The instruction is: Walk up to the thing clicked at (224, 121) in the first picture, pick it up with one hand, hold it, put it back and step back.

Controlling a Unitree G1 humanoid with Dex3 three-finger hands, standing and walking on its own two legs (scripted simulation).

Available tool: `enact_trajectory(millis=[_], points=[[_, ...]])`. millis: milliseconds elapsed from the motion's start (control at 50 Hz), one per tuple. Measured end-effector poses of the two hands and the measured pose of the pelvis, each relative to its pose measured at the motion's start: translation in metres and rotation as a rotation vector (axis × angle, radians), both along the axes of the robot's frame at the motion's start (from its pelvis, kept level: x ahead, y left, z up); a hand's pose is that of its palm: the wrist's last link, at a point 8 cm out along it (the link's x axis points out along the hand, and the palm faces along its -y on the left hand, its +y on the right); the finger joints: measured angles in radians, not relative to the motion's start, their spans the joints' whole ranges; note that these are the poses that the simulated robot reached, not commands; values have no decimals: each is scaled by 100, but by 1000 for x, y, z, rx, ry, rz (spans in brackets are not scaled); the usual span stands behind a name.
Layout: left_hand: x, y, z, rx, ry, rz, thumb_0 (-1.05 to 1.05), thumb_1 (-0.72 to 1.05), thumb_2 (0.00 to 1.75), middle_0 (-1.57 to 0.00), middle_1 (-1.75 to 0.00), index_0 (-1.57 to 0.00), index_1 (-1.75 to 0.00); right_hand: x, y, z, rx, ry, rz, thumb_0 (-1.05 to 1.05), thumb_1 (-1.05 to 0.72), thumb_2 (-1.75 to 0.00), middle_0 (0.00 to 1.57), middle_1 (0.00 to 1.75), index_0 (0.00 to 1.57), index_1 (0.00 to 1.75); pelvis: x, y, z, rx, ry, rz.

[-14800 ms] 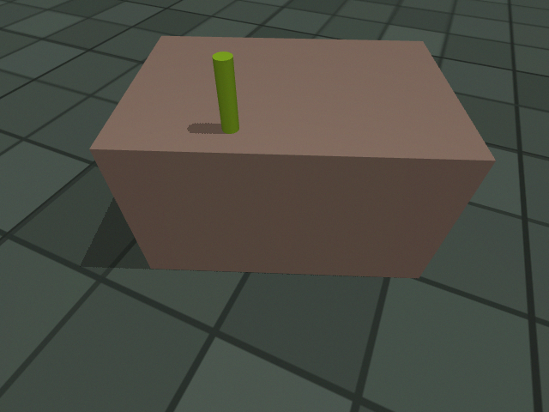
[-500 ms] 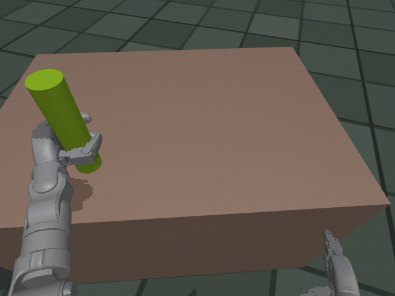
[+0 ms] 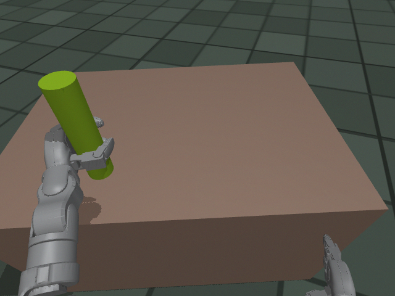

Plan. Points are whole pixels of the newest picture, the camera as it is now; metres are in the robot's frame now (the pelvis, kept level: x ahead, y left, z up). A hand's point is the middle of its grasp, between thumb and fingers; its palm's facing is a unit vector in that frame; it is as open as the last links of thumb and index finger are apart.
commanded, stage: lift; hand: left
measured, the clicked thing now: (83, 133) +0.37 +0.21 +0.18
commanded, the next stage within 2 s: hold in 0.48 s
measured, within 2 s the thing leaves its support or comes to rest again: neither
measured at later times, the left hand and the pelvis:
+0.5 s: hand (89, 142) +0.35 +0.20 +0.17, palm faces +0.26 -0.97 -0.01, open 7.2 cm; pelvis +0.00 +0.01 +0.01, yaw +0 degrees
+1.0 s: hand (90, 137) +0.34 +0.19 +0.19, palm faces +0.24 -0.97 +0.00, open 7.2 cm; pelvis +0.00 +0.01 +0.01, yaw +1 degrees
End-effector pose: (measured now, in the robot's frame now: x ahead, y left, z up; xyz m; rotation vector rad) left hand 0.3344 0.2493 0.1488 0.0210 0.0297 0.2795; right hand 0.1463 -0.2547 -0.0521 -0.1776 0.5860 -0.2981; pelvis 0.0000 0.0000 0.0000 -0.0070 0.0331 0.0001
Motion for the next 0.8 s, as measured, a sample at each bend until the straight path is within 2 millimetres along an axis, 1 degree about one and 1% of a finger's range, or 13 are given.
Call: enact_trajectory(millis=[160, 460, 800], points=[[-9, -1, 11, -5, 2, -5, -3, -9, 116, -85, -112, -90, -111, 1, 2, 3, 1, -29, 9, -1, 56, -4, 6, 5, 6, 5, -2, 1, 4, 2, -26, 3], [-17, -3, 24, -15, -2, -18, -3, -9, 116, -85, -112, -90, -111, 0, 5, 5, 2, -51, 4, -1, 55, -4, 6, 5, 6, 5, -2, 5, 9, -1, -53, 2], [-24, -10, 37, -22, -4, -34, -3, -9, 116, -85, -112, -90, -111, 11, 12, 3, 17, -66, 14, -1, 54, -5, 6, 5, 6, 5, 3, 5, 13, -1, -68, 7]])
